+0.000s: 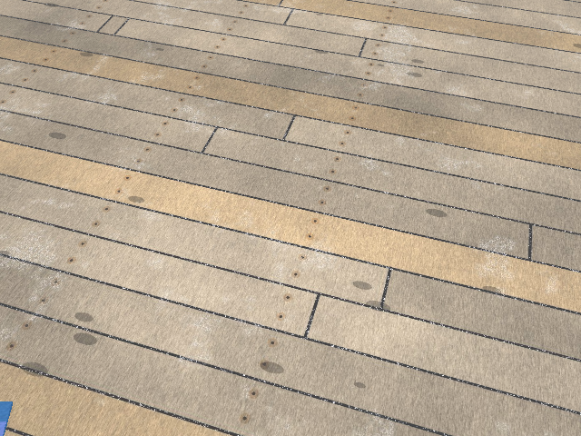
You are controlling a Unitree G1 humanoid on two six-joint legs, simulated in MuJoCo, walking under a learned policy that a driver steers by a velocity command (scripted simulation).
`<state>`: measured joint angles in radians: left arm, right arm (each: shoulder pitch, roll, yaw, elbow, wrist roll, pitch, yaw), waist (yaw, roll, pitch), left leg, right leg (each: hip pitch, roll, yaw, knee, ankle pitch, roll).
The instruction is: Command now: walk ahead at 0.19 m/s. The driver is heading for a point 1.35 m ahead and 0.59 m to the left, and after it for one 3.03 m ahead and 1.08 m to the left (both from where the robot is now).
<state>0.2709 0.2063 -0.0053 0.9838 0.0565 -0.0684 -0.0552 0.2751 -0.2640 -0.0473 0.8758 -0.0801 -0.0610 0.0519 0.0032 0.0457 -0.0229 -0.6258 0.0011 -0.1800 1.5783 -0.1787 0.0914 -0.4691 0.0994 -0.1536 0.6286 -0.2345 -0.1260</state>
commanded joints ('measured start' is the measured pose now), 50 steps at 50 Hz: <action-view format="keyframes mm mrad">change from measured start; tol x32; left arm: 1 -189 -64 -27 -93 -16 -75 10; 50 -213 141 96 -353 -17 -64 65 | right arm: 1 125 34 22 -44 31 1 -5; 50 -8 -178 -71 -224 3 4 -39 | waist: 1 -123 -35 -87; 44 8 147 -100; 50 -46 -277 41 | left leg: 1 -9 120 33 -213 -90 -75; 21 123 22 276 -957 -123 -103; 26 733 391 -295 -1156 914 255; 45 339 112 -262 -1158 104 68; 48 -38 -96 69 -594 -444 -93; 50 -113 -54 -15 -278 -197 -109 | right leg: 1 60 -212 226 -325 507 -82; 22 504 -376 47 -181 697 -44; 24 379 -311 -5 -18 562 47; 26 -120 -87 7 442 -404 182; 28 -189 -128 205 614 -393 169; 47 392 -399 503 -299 240 -19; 50 200 -451 650 -527 -504 -116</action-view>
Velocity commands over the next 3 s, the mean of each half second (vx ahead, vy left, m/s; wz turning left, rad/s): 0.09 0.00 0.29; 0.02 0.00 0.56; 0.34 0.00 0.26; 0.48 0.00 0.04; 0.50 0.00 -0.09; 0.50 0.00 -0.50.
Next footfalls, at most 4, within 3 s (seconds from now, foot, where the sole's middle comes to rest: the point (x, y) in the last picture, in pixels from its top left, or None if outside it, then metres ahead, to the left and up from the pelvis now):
0.48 left None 0.13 0.18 -0.75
0.92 right None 0.17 -0.05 -0.75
1.32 left None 0.03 0.18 -0.75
1.74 right None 0.47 0.25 -0.75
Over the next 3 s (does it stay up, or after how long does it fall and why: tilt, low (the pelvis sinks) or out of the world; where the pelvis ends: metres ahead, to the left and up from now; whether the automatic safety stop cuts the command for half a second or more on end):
stays up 0.81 0.57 0.03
